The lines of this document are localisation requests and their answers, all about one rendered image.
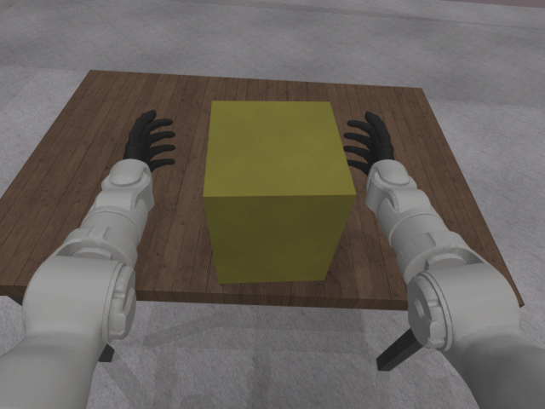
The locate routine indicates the carton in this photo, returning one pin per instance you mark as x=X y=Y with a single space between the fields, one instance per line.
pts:
x=277 y=190

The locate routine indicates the robot right hand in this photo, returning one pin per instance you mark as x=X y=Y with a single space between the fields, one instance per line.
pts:
x=379 y=142

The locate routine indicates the robot right forearm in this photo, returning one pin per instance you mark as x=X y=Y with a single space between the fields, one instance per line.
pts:
x=413 y=228

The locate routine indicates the robot left hand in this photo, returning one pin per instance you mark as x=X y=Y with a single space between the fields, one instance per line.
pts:
x=138 y=145

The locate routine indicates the robot left forearm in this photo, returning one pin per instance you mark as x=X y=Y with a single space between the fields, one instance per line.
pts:
x=114 y=225

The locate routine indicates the robot left upper arm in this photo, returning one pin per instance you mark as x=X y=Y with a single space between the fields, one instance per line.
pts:
x=77 y=306

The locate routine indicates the robot right upper arm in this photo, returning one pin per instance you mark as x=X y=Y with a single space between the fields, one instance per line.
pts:
x=469 y=314

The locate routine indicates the table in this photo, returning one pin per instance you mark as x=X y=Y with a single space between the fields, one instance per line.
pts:
x=58 y=184

